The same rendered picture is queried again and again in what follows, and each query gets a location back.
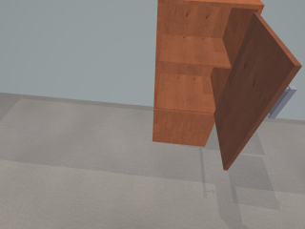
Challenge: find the handle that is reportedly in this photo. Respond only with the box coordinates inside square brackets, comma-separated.
[266, 85, 297, 119]

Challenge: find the cupboard door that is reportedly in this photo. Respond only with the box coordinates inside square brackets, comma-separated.
[213, 12, 302, 171]

